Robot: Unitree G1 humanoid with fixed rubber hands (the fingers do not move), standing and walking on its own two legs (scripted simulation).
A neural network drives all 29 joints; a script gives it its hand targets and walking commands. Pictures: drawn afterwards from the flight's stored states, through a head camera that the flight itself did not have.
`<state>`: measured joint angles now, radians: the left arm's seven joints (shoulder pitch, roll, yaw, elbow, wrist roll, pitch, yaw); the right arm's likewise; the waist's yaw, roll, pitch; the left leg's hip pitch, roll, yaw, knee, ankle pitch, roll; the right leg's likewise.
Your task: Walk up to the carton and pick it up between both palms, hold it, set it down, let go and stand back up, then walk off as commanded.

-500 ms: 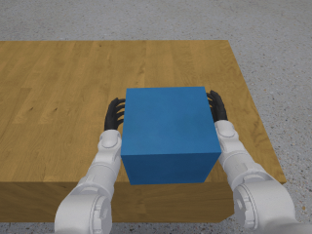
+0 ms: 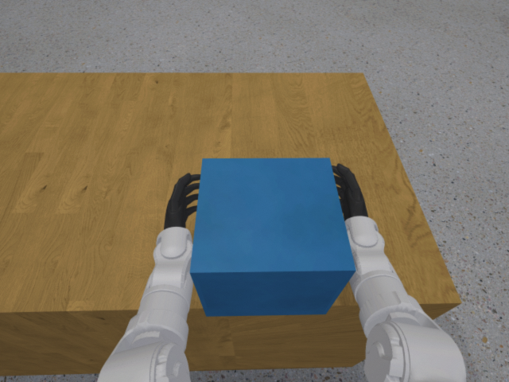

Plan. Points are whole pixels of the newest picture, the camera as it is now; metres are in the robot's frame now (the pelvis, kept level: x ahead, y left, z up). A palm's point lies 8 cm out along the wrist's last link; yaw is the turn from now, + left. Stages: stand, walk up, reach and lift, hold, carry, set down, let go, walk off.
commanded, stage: reach and lift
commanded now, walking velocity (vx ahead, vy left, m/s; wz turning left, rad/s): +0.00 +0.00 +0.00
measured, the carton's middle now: (266, 239) +0.34 +0.01 +0.02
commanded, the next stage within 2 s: none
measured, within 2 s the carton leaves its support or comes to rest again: leaves its support in 1.36 s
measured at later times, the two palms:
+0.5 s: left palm (178, 221) +0.36 +0.16 +0.03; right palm (351, 211) +0.38 -0.14 +0.04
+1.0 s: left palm (176, 223) +0.35 +0.16 +0.04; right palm (353, 213) +0.38 -0.13 +0.05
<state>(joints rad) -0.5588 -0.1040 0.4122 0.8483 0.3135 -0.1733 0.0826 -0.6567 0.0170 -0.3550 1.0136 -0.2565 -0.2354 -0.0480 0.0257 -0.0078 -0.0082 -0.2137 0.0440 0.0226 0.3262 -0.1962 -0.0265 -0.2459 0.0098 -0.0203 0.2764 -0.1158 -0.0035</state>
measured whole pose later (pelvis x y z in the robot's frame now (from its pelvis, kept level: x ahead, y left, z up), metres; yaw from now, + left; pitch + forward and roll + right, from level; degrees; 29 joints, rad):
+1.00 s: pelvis -0.01 +0.00 +0.00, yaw +0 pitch +6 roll -1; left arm -0.56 -0.09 0.36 0.85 0.30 -0.24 0.11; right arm -0.65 0.00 -0.30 1.11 -0.21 -0.42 -0.12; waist 0.04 -0.02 -0.02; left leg -0.23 0.05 0.01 0.30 -0.17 -0.03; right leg -0.24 0.02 -0.03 0.21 -0.07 -0.01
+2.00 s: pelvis -0.02 +0.02 +0.00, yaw +3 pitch -6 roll -1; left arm -0.49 -0.04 0.14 0.33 0.20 0.46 0.11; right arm -0.54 -0.05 -0.05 0.63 0.14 0.17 -0.17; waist -0.07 -0.04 0.04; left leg -0.08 0.01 -0.02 0.39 -0.22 0.00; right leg -0.06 -0.02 -0.06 0.28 -0.12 0.02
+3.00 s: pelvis -0.02 +0.02 +0.00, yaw +4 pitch -7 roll -1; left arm -0.54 -0.02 0.18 0.19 0.22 0.62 0.07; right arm -0.61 -0.06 -0.03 0.54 0.20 0.30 -0.19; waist -0.08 -0.02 0.04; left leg -0.05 0.01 -0.03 0.39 -0.22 0.00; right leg -0.03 -0.02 -0.07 0.27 -0.12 0.02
